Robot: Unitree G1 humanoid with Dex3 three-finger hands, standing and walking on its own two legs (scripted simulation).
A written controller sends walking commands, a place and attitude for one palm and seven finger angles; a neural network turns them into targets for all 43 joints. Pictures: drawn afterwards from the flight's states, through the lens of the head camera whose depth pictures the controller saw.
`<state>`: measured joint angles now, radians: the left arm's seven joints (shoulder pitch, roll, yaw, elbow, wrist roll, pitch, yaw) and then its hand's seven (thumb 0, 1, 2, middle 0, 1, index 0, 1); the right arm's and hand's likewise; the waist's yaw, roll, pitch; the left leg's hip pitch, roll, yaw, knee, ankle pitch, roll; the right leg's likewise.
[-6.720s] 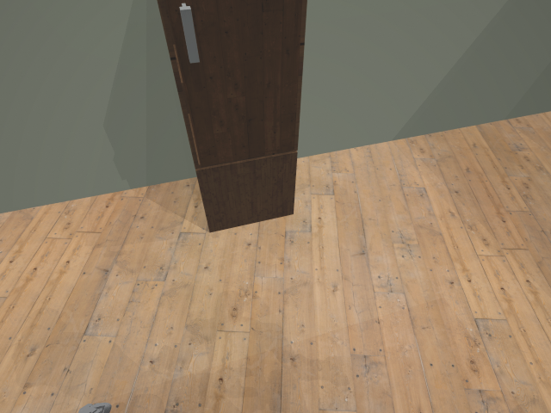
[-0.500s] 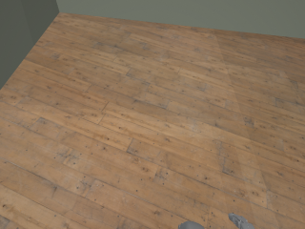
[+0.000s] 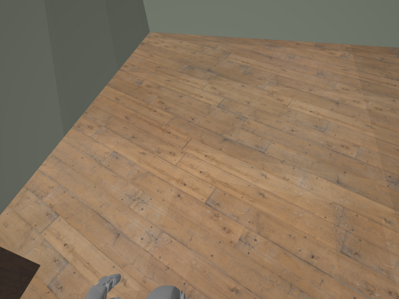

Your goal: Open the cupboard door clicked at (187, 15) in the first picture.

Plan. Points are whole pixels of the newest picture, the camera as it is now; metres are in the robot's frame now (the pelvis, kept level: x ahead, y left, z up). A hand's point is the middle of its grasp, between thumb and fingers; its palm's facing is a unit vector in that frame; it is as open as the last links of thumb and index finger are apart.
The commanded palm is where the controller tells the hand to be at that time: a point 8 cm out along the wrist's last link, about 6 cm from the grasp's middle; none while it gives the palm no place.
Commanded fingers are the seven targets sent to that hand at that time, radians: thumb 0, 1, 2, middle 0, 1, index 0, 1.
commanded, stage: turn to face it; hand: left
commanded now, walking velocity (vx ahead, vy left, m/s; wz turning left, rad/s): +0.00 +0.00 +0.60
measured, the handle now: out of the picture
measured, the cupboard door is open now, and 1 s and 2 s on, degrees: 0 0 0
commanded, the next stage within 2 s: take the last steps up to it in 1.88 s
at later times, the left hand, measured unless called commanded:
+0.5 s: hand out of the picture +0.00 +0.29 -0.16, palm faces +0.33 -0.91 -0.26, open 7.4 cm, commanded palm none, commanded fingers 0.00 0.90 0.90 -0.20 -0.30 -0.20 -0.30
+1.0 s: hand out of the picture -0.04 +0.21 -0.15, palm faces +0.58 -0.77 -0.26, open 7.4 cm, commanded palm none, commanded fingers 0.00 0.90 0.90 -0.20 -0.30 -0.20 -0.30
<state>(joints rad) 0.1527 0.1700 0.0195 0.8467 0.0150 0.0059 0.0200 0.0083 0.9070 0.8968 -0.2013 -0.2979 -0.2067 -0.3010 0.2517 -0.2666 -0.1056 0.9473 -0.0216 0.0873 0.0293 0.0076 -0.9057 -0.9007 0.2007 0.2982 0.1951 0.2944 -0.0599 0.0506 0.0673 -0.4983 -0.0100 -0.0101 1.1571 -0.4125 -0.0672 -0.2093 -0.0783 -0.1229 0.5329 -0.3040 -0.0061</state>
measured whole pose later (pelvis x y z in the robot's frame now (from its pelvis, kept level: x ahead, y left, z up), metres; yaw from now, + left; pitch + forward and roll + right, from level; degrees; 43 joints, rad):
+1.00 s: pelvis +0.02 +0.01 +0.00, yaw +37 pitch -1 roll +2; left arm 0.22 0.19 0.02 0.88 0.02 0.01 0.01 0.01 0.91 0.90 -0.20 -0.30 -0.21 -0.30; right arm 0.18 -0.26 -0.09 0.94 -0.02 0.09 0.04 0.01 -0.91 -0.90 0.20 0.30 0.19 0.29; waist -0.02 0.01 0.08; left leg -0.43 0.04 0.04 0.95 -0.42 -0.08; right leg -0.19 -0.14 -0.21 0.53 -0.31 0.01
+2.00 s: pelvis +0.02 +0.00 +0.00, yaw +69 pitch -1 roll +1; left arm 0.29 0.21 0.04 0.97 0.02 0.01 0.02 0.01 0.91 0.90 -0.20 -0.30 -0.21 -0.30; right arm 0.15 -0.23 -0.06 0.96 -0.01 0.06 0.02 0.01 -0.91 -0.90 0.20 0.30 0.19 0.29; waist 0.03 -0.01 0.07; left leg -0.26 0.02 0.05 0.64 -0.38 -0.05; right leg -0.23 -0.14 -0.20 0.57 -0.29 0.02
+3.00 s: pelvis +0.06 +0.23 -0.02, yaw +72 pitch -1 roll -1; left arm 0.45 0.10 0.03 1.17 0.01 -0.04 0.01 0.01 0.91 0.90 -0.20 -0.30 -0.21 -0.30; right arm 0.13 -0.16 -0.05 1.00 -0.03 -0.05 0.01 0.01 -0.92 -0.90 0.20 0.30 0.19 0.29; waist 0.05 -0.03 0.06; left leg -0.39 0.06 0.13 0.62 -0.20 0.04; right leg -0.13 -0.09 -0.10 0.76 -0.51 0.02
